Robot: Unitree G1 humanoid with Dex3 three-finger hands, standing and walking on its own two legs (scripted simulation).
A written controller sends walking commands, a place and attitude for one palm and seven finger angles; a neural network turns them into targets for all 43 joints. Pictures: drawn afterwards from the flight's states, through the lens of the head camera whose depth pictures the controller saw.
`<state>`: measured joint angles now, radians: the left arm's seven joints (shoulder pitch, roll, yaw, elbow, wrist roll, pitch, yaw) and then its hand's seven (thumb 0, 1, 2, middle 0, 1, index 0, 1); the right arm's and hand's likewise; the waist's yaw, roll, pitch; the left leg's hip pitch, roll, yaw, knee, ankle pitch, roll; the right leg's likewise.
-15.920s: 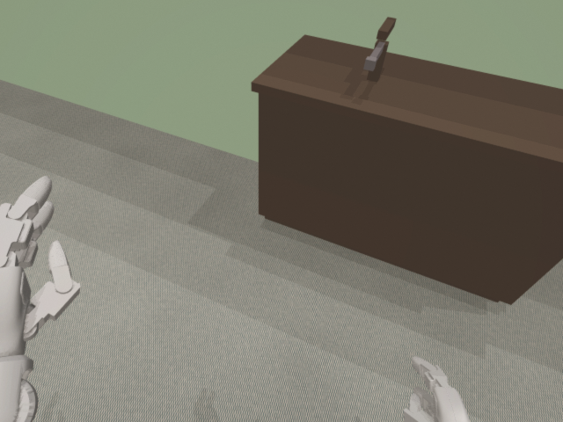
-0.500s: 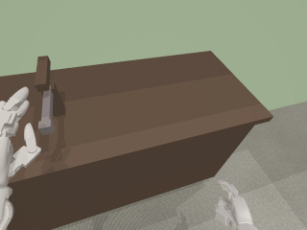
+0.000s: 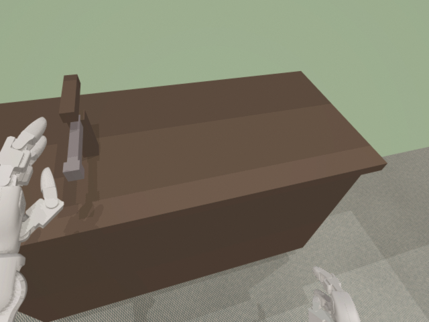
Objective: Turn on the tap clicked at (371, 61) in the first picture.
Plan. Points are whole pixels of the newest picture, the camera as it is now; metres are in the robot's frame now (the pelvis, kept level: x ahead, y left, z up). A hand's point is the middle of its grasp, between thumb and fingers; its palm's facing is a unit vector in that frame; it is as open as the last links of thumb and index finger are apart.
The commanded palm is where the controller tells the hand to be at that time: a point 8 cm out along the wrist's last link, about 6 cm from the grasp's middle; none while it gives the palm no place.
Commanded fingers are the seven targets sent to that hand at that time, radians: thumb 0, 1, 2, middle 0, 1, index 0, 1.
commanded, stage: turn the palm inward beside the body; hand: left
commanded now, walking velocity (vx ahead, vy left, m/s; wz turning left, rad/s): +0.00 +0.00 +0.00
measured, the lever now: (74, 170) +0.34 +0.31 +0.08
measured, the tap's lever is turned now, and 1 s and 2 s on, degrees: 0 0 0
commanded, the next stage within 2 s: none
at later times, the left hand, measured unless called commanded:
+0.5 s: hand (52, 237) +0.18 +0.23 +0.16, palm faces +0.58 -0.77 -0.27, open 7.4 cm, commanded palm +0.14 +0.25 +0.16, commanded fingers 0.00 0.90 0.90 -0.20 -0.30 -0.20 -0.30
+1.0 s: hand (98, 231) +0.21 +0.19 +0.13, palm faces +0.48 -0.85 -0.24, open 7.4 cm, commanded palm +0.15 +0.24 +0.15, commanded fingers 0.00 0.90 0.90 -0.20 -0.30 -0.20 -0.30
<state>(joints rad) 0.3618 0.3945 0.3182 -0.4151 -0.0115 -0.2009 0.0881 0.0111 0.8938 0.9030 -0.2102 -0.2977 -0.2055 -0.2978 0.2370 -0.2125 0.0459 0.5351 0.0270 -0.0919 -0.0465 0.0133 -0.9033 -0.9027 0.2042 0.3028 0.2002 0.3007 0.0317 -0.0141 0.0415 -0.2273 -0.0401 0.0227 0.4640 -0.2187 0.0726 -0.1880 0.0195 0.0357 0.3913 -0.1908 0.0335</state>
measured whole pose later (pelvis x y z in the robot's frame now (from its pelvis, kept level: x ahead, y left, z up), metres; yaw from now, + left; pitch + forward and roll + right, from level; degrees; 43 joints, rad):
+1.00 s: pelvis +0.03 -0.07 -0.02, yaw +2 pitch +2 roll +0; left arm 0.48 0.27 0.32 -0.42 -0.19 -0.05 0.08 0.01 0.90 0.90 -0.21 -0.30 -0.20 -0.30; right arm 0.22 -0.26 0.00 0.67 0.01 -0.23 -0.09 0.01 -0.90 -0.90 0.20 0.30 0.20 0.30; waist 0.08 0.04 -0.07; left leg -0.36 -0.01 -0.04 0.67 -0.35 -0.01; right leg -0.34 0.04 -0.09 0.67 -0.38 -0.07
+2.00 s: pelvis +0.00 -0.06 -0.02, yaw +3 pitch -1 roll +0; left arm 0.52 0.20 0.20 -0.53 -0.22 0.12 0.21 0.01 0.90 0.90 -0.20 -0.30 -0.20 -0.30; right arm 0.20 -0.23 0.06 0.65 0.02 -0.24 -0.10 0.02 -0.90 -0.90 0.20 0.30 0.20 0.30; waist 0.08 0.05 -0.06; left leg -0.33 -0.01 -0.06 0.67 -0.32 -0.01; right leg -0.29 0.04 -0.10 0.64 -0.34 -0.07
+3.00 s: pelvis +0.01 -0.06 -0.02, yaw +3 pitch +1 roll +0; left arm 0.28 0.26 0.36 -0.18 -0.25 0.03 0.17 0.01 0.90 0.90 -0.20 -0.28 -0.19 -0.28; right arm 0.19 -0.24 0.04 0.69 0.03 -0.22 -0.11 0.01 -0.90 -0.90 0.20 0.30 0.20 0.30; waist 0.06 0.04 -0.05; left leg -0.35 -0.01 -0.05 0.64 -0.31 -0.01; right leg -0.31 0.04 -0.10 0.62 -0.33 -0.07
